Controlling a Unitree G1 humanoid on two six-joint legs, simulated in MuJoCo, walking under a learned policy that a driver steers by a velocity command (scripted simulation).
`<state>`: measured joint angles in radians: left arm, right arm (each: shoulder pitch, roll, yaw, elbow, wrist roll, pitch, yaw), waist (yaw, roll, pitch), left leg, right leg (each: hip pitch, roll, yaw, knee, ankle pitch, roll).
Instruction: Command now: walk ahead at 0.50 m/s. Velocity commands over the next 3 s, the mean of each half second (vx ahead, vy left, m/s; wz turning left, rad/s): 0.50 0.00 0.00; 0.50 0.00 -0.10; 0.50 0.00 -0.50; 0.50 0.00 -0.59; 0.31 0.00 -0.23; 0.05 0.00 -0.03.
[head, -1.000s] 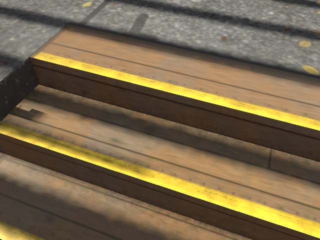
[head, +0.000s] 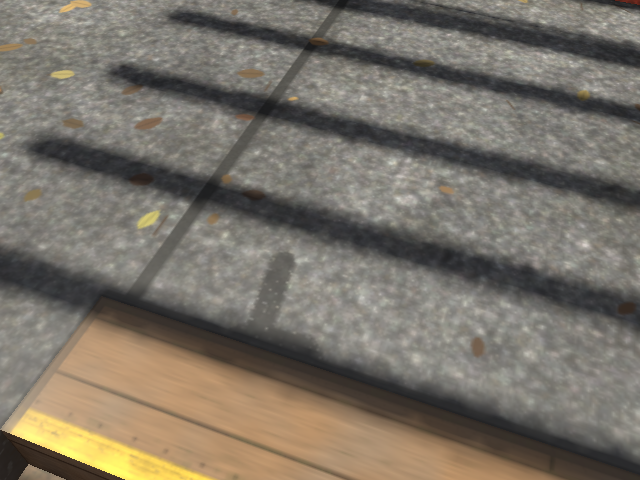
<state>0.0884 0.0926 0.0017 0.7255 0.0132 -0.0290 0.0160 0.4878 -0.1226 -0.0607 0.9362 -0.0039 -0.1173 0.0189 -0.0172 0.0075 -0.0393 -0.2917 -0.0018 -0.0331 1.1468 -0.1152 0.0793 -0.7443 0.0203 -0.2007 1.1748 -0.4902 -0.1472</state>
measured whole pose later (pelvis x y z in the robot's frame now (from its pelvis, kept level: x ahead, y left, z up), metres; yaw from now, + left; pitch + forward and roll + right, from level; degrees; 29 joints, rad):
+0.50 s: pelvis +0.32 +0.03 +0.11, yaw -1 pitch +9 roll +4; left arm 0.59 0.07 -0.05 1.17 0.09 -0.13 -0.12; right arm -0.18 -0.12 0.07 0.72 -0.05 0.01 0.10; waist 0.07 -0.06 -0.15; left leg -1.02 0.00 0.17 1.23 -0.41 0.14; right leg 0.08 -0.08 -0.08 0.22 -0.26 -0.05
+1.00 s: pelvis +0.61 +0.02 +0.24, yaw -4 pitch +4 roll +2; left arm -0.06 0.17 0.02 0.83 0.05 -0.05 -0.08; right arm 0.40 -0.13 0.00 1.06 -0.05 -0.15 0.05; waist -0.07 -0.01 -0.08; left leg 0.06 -0.02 0.13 0.24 -0.37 0.01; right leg -0.69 -0.07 -0.02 0.64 0.05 -0.08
